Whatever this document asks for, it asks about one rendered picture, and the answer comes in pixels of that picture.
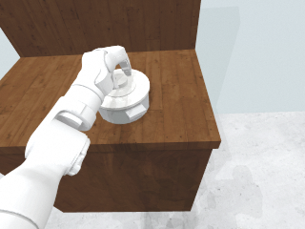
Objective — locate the pot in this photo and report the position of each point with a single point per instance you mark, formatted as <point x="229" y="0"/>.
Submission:
<point x="128" y="115"/>

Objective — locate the knob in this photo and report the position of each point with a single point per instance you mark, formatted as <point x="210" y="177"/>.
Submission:
<point x="121" y="79"/>

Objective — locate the table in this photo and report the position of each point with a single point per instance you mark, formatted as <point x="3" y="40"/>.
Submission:
<point x="153" y="164"/>

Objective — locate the left robot hand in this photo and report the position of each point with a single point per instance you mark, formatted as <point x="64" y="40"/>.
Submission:
<point x="123" y="60"/>

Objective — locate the robot left upper arm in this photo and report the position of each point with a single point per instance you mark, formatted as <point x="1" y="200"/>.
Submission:
<point x="27" y="193"/>

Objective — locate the robot left forearm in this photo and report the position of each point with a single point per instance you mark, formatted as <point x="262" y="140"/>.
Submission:
<point x="78" y="107"/>

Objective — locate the lid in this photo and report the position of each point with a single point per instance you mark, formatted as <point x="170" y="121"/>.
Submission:
<point x="133" y="93"/>

